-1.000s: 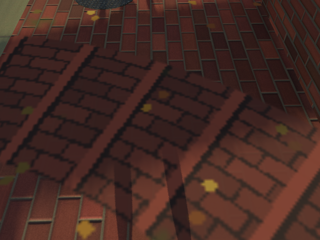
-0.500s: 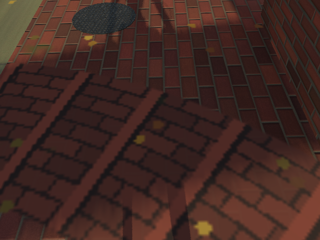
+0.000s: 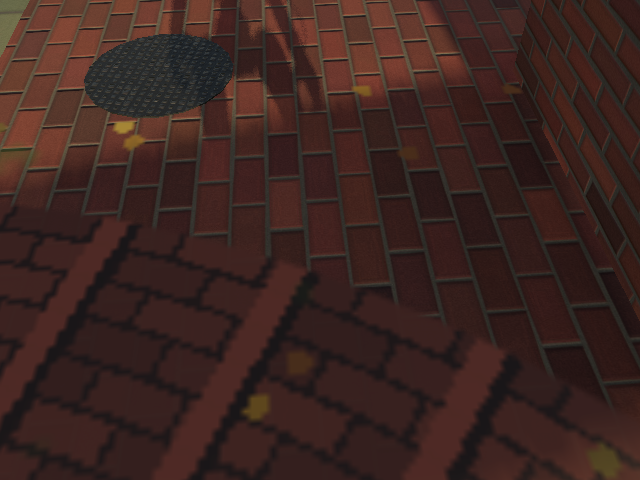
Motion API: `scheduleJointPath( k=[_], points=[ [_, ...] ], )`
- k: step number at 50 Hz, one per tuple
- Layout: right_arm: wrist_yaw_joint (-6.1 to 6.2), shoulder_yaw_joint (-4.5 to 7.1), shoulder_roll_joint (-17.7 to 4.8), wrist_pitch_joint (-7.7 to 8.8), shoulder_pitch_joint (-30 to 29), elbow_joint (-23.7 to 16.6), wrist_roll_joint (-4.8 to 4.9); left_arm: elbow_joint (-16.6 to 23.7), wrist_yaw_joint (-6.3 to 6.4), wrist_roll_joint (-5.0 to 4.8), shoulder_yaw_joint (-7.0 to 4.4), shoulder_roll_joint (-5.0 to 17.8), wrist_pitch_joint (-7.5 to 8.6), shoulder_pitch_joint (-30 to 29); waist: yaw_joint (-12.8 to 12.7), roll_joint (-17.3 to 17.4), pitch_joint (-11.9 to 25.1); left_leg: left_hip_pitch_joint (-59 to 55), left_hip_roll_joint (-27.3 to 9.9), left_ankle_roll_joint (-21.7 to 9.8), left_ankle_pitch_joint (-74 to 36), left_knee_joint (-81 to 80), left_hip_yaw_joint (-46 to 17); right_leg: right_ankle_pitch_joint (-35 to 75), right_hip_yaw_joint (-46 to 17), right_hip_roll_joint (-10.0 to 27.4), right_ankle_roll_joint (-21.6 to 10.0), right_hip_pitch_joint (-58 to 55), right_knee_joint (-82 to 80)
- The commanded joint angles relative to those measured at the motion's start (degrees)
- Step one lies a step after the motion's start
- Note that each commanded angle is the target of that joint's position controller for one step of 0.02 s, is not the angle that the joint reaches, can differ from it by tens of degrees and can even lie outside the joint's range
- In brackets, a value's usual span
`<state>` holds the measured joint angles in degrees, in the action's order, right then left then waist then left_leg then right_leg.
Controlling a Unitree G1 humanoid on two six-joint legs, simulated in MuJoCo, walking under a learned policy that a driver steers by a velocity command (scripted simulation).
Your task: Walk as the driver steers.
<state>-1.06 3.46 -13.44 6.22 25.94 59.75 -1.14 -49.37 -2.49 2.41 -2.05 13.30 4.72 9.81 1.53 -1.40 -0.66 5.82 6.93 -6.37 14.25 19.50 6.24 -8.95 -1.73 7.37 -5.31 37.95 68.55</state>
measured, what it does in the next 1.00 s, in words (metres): walks ahead: right foot, then left foot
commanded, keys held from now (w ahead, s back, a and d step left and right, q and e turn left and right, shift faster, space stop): w+shift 0.88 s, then w+e+shift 0.12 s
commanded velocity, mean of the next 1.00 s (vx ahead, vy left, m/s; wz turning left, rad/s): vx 1.00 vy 0.00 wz -0.03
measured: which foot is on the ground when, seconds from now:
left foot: down 0.00-0.26, up 0.28-0.70, down 0.72-1.00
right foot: up 0.00-0.24, down 0.26-0.74, up 0.76-1.00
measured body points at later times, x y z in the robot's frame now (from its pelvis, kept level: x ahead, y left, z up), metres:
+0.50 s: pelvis +0.47 -0.04 +0.00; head +0.48 -0.03 +0.45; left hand +0.40 +0.22 -0.14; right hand +0.64 -0.28 -0.10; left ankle +0.56 +0.12 -0.65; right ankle +0.42 -0.09 -0.74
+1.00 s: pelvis +0.96 +0.01 +0.00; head +0.97 +0.00 +0.45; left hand +1.14 +0.24 -0.10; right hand +0.88 -0.26 -0.14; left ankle +0.87 +0.07 -0.74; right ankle +1.11 -0.15 -0.66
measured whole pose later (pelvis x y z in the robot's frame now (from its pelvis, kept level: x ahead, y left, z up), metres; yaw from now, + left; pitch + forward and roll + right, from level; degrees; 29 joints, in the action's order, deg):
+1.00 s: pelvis +0.96 +0.01 +0.00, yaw -2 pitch +0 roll +2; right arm -1.2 2.7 -15.0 7.1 28.9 58.8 -0.8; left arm -46.0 -2.9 1.4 -0.9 14.7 4.0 6.3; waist 2.3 -1.9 -0.7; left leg -2.3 6.6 -5.0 15.8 12.9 6.7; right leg -2.7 -2.2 6.2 -4.9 43.1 56.5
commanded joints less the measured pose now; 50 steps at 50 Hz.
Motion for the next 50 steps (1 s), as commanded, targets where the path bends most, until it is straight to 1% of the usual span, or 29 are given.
scheduleJointPath(
  k=[1, 4, 7, 9, 10, 11, 12, 13, 14, 15, 16, 17, 19, 22, 26, 29, 31, 33, 35, 36, 37, 38, 39, 40, 41, 42, 44, 47, 50],
  points=[
    [-0.23, -0.26, -3.5, 2.03, -1.4, -3.8, 0.68, 5.4, -0.74, 0.25, 0.69, 1.7, -0.38, -5.7, -1.7, 1.6, -9.5, 7.9, -13.8, -5.5, -4.3, -17.9, -12.8, 8.4, 3.1, 1.9, 1.6, 6.2, -10.0],
    [-0.03, -0.66, -4.2, 2.78, 1.9, -3.3, 1.64, 8.0, -1.49, -0.88, 1.77, 0.6, 0.24, -13.1, 0.2, 1.9, -10.2, 8.9, -12.6, -3.4, -21.7, -20.7, -7.9, 18.9, 8.0, -1.3, 0.8, -4.3, -27.0],
    [0.6, -0.8, -6.7, 2.69, 5.1, -2.1, 1.47, 9.2, -1.07, -1.44, 1.85, 1.7, 0.35, -16.2, 1.0, 4.0, -8.8, -4.3, -14.5, -1.9, -42.7, -19.2, -5.4, 20.8, 9.9, -4.7, -1.4, -6.5, -35.4],
    [1.32, -0.56, -9.0, 2.03, 4.9, -2.0, 0.59, 8.7, -0.28, -1.04, 0.92, 4.4, 0.37, -13.6, -1.2, 6.5, -4.0, -13.7, -16.1, -1.0, -64.4, -11.3, -4.3, 14.4, 11.2, -9.2, -2.6, -10.1, -37.1],
    [1.88, -0.23, -10.5, 1.27, 4.4, -1.9, -0.27, 7.7, 0.29, -1.09, 0.26, 6.0, 0.36, -8.7, -4.0, 8.3, -0.5, -16.2, -17.1, -0.7, -71.8, -3.5, -4.2, 9.9, 10.6, -10.9, -3.3, -14.8, -37.1],
    [2.49, 0.19, -11.8, 0.4, 3.1, -1.8, -1.07, 5.0, 1.08, -1.21, -0.76, 8.2, 0.3, 0.8, -8.8, 9.5, 4.6, -16.0, -18.1, -0.8, -74.3, 7.9, -4.3, 5.9, 8.9, -11.8, -4.4, -23.7, -37.1],
    [2.81, 0.53, -12.4, -0.46, 0.5, -2.3, -1.37, 1.1, 2.02, -0.99, -1.89, 9.9, 0.06, 12.8, -14.6, 8.6, 9.7, -12.1, -17.2, -0.9, -68.6, 23.5, -3.1, 4.0, 8.3, -11.0, -5.4, -35.1, -40.0],
    [2.58, 0.05, -9.2, -0.45, -0.2, -3.5, -1.51, -0.8, 3.12, 0.15, -3.4, 13.8, -0.29, 22.5, -17.1, 5.2, 15.3, 0.8, -13.5, -1.6, -48.5, 44.3, -3.2, -10.8, -1.7, -1.4, -7.2, -48.9, -35.7],
    [0.72, -1.93, 0.9, 0.74, 8.1, -5.6, 2.31, -0.6, 2.52, 1.16, -4.46, 16.8, -0.32, 19.9, -6.9, -16.5, 22.6, 26.2, -1.7, 1.3, 8.6, 68.5, -7.0, -24.4, -37.4, 15.2, -14.8, -65.3, -44.9],
    [1.21, -1.11, -5.4, 1.37, 3.7, -6.4, 2.5, -0.4, 1.22, -0.04, -4.45, 13.2, -0.41, 15.9, -8.2, -7.5, 20.1, 34.5, -4.4, -1.0, 7.0, 70.6, -12.1, -27.7, -43.6, 13.5, -14.9, -62.8, -52.6],
    [1.39, -0.86, -6.4, 1.5, -4.6, -8.5, 2.19, -0.7, 1.04, -0.3, -3.6, 9.4, 0.28, 11.6, -7.4, -1.9, 9.8, 37.2, -7.8, -1.4, 1.7, 67.1, -11.5, -21.5, -33.1, 11.6, -13.1, -53.6, -53.9],
    [1.13, -1.22, -5.1, 1.49, -6.8, -9.3, 1.59, -1.8, 0.91, -0.04, -2.81, 5.6, 0.78, 10.4, -5.2, 3.7, 4.1, 35.2, -9.8, -1.5, 0.2, 62.6, -11.3, -14.9, -26.6, 9.8, -11.5, -44.0, -55.6],
    [-0.19, -1.89, -2.2, -0.27, -7.2, -10.2, -0.71, -3.8, 1.54, -0.07, -1.54, 2.6, 1.68, 9.9, -0.6, 3.3, 0.2, 29.7, -12.3, -0.6, -0.3, 57.0, -12.1, -11.8, -17.8, 5.1, -8.0, -31.6, -58.2],
    [-1.65, -2.53, -1.0, -1.96, -11.6, -12.5, -1.71, -5.6, 1.61, -1.81, -1.41, 3.8, 3.05, 12.2, 1.0, 0.6, -4.9, 33.3, -15.2, 1.7, -2.6, 50.4, -9.6, -8.6, -11.3, 2.6, -7.2, -25.6, -63.3],
    [-2.39, -3.57, -2.0, -1.41, -25.8, -18.0, -1.22, -5.7, 0.85, -2.47, -1.24, 4.7, 3.92, 15.7, -1.8, 1.5, -9.2, 31.4, -14.5, 2.8, -18.3, 28.5, -2.8, 10.7, -1.2, -2.7, -5.4, -22.5, -66.8],
    [-2.81, -4.29, -1.8, -0.99, -31.4, -19.7, 0.0, -6.9, 1.31, -3.17, -1.39, 7.4, 4.54, 20.0, -4.0, -0.1, -9.1, 24.1, -11.3, 1.0, -27.4, 16.2, 0.7, 25.6, 0.8, -0.7, -3.6, -27.9, -70.6],
    [-2.19, -3.92, -3.7, -0.98, -32.3, -20.1, -0.12, -7.6, 1.71, -2.73, -1.28, 8.5, 4.13, 21.2, -3.9, -1.0, -7.5, 24.3, -8.7, -0.5, -25.9, 11.9, 1.9, 40.8, 2.9, 0.3, -2.7, -38.6, -67.5],
    [-1.33, -2.98, -6.1, -0.96, -28.6, -19.5, -0.59, -7.9, 2.61, -1.69, -1.51, 10.8, 3.18, 21.4, -1.2, -4.6, -2.1, 19.6, -4.4, -1.9, -17.8, 11.4, 2.9, 61.7, 3.6, 2.2, -1.8, -46.7, -57.7],
    [0.24, -0.99, -10.0, -1.12, -10.4, -14.3, -0.43, -7.9, 3.77, -0.28, -2.11, 13.1, 1.41, 18.8, 7.9, -6.9, 7.7, 2.4, -2.5, -3.8, -9.7, 11.1, 0.6, 66.3, 4.0, 3.5, -1.6, -46.2, -34.9],
    [1.29, 0.31, -12.5, -1.4, 0.9, -10.9, -1.09, -7.1, 3.94, -0.06, -2.09, 12.4, 0.98, 16.3, 13.1, -5.8, 12.2, -10.5, -6.7, -5.3, -5.2, 11.4, -3.2, 54.6, 4.7, 1.7, -1.6, -37.3, -18.4],
    [2.12, 1.81, -17.4, -1.56, 6.3, -9.9, -2.57, -5.0, 3.06, -0.8, -0.59, 4.8, 1.37, 18.6, 10.2, 6.6, 18.0, -24.9, -21.5, -7.9, 8.5, 12.3, -21.7, 14.0, 4.8, -5.3, -1.5, -19.6, 4.7],
    [0.93, 2.34, -17.4, -1.69, 4.1, -9.9, -2.42, -4.0, 2.09, -4.09, -0.13, 2.8, 2.4, 24.6, 4.8, 17.7, 25.1, -34.5, -30.7, -14.5, 16.6, 0.0, -53.7, -17.8, -3.0, -13.1, -0.7, -1.9, 19.8],
    [0.21, 2.11, -13.0, -1.49, -2.2, -10.1, -1.29, -2.4, 2.81, -3.41, -0.69, 6.8, 2.5, 16.4, 4.3, 7.8, 15.1, -27.7, -26.6, -11.7, 17.1, -3.3, -46.7, -11.2, -4.4, -7.5, -2.3, 4.4, 18.3],
    [-0.07, 1.31, -9.2, -0.88, -5.0, -9.7, -0.82, -1.0, 2.67, -3.01, -0.63, 6.9, 2.69, 10.6, 3.7, 2.5, 7.2, -17.6, -24.8, -10.5, 9.9, -4.6, -37.2, -6.7, -3.4, -5.5, -2.2, 4.5, 14.5],
    [-0.19, 0.77, -6.6, -0.45, -6.5, -9.0, -1.24, -0.6, 2.34, -2.26, -0.3, 5.5, 2.44, 8.8, 1.3, -1.3, 3.1, -9.5, -22.4, -8.9, 5.1, -6.2, -31.3, -5.7, -3.5, -3.7, -2.0, 2.1, 10.7],
    [0.05, 0.02, -4.6, -0.12, -6.8, -8.1, -1.12, -0.2, 1.76, -1.06, -0.04, 4.1, 1.56, 9.0, -1.2, -1.3, 0.9, -3.1, -19.8, -7.1, 3.2, -7.5, -26.6, -5.3, -3.9, -2.5, -1.6, -0.7, 8.3],
    [0.41, -0.54, -3.5, 0.73, -5.3, -6.2, -0.08, 0.7, 0.4, 0.05, 0.67, 1.8, -0.1, 8.9, -3.7, 2.4, -2.1, 3.8, -17.8, -6.4, 3.1, -11.3, -22.2, -5.8, -3.0, -0.4, 0.2, -2.1, 3.9],
    [0.09, -0.2, -5.8, 2.12, -3.7, -5.8, 0.26, 4.5, -0.53, -0.6, 1.13, 2.3, -0.98, -0.1, -2.8, 2.6, -7.3, 7.3, -15.6, -3.8, -7.5, -16.2, -11.1, 2.2, -1.0, -0.3, 1.1, 3.0, -5.0],
    [-0.31, -0.67, -5.6, 3.06, -2.9, -5.8, 0.8, 7.1, -1.23, -1.49, 1.91, 2.0, -0.42, -6.8, -1.9, 2.8, -8.2, 9.3, -12.2, 0.2, -25.7, -17.5, -0.3, 15.7, 4.8, -2.7, 0.0, -3.6, -20.9]
  ],
)
Next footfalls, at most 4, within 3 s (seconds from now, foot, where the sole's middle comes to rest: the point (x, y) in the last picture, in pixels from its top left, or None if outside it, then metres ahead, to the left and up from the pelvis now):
0.26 right None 0.46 -0.09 -0.78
0.72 left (299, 319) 0.91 0.07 -0.78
1.18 right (347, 194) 1.35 -0.08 -0.78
1.60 left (341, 100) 1.82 -0.08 -0.78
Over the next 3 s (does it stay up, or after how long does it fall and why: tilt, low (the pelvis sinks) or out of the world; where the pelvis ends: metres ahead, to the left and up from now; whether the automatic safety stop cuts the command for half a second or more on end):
stays up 1.89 -0.09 0.00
